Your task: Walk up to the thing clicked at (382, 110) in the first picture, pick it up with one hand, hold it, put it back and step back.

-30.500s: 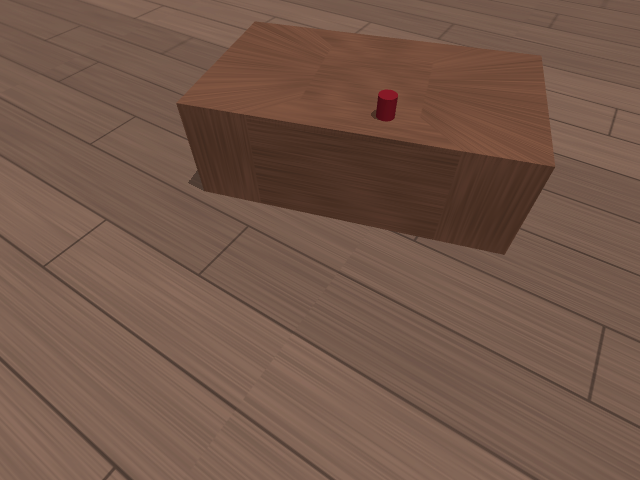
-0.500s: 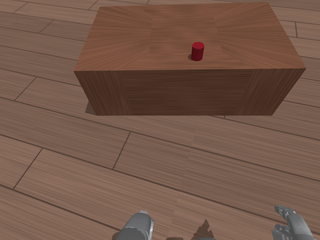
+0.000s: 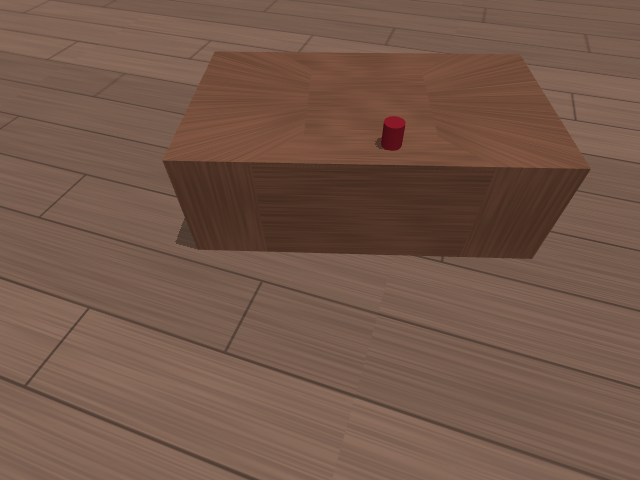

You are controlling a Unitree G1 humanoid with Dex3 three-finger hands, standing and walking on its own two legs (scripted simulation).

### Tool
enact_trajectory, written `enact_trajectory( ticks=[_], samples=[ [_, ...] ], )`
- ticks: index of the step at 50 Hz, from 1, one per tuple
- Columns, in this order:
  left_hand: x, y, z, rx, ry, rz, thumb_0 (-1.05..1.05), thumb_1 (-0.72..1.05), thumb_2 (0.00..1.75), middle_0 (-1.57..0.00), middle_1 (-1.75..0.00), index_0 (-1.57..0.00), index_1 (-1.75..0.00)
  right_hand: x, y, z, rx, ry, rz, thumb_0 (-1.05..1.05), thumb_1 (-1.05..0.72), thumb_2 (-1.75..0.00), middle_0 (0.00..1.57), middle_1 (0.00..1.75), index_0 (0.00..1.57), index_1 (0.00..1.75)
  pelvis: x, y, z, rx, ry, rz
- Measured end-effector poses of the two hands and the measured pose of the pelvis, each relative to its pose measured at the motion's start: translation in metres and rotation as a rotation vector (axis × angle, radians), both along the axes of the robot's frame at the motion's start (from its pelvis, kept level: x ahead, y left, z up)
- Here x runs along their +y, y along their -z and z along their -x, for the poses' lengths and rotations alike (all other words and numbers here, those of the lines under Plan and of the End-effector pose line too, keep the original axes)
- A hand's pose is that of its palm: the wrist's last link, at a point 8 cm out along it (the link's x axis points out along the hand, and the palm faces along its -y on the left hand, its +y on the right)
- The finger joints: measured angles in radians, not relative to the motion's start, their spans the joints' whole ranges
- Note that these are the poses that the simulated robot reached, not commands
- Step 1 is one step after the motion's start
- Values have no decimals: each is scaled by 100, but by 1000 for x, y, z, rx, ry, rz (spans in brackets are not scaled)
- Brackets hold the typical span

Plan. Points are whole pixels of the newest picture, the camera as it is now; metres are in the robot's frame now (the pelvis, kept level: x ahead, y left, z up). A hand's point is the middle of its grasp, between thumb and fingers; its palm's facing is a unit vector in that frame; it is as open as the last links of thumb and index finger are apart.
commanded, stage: step back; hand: right
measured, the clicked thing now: (393, 133) +1.13 -0.20 -0.27
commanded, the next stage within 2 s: stand in 0.62 s
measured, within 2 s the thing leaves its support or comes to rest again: neither
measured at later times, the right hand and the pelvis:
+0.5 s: hand out of the picture +0.15 -0.21 -0.15, palm faces -0.05 +0.93 -0.36, open 7.4 cm; pelvis +0.05 +0.04 +0.00, yaw +0 degrees
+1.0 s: hand out of the picture +0.15 -0.22 -0.13, palm faces +0.00 +0.94 -0.33, open 7.4 cm; pelvis +0.05 +0.03 +0.02, yaw +0 degrees
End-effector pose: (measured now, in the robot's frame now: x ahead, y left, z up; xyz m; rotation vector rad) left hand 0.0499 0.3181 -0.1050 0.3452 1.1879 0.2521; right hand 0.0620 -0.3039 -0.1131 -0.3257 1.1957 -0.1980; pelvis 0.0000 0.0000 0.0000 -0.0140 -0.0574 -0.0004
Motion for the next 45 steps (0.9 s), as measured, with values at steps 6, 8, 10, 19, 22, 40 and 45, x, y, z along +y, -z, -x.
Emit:
enact_trajectory(
  ticks=[6,8,10,19,22,40,45],
  samples=[
    [-11,-4,0,-21,-22,19,1,91,89,-20,-30,-21,-30,-5,-3,-21,4,-28,15,1,-90,-90,20,30,21,30,2,-5,-9,8,-14,-9],
    [-8,-5,-2,-16,-27,22,1,90,89,-20,-30,-21,-30,-3,-4,-29,7,-37,20,1,-90,-90,20,30,21,29,7,-5,-13,12,-19,-8],
    [-2,-4,-6,-9,-30,22,1,90,89,-20,-30,-21,-30,0,-4,-35,13,-45,27,1,-90,-90,20,30,21,29,12,-5,-17,17,-25,-6],
    [35,10,-46,12,-34,35,1,91,89,-20,-30,-21,-30,42,-8,-57,11,-40,30,1,-90,-90,20,30,21,29,39,-2,-40,22,-23,-9],
    [39,9,-64,0,-18,34,1,91,89,-20,-30,-21,-30,51,-9,-68,6,-42,20,1,-90,-90,20,30,21,30,40,-4,-47,32,-12,-3],
    [16,-6,-100,-26,32,51,1,91,90,-20,-30,-21,-30,52,-14,-108,-77,-19,-25,1,-90,-90,20,30,21,30,38,-15,-57,16,1,-17],
    [7,-7,-94,-12,41,63,1,91,89,-20,-30,-21,-30,44,-17,-96,-56,-3,-22,1,-90,-90,20,30,21,30,33,-18,-52,10,0,-17]
  ],
)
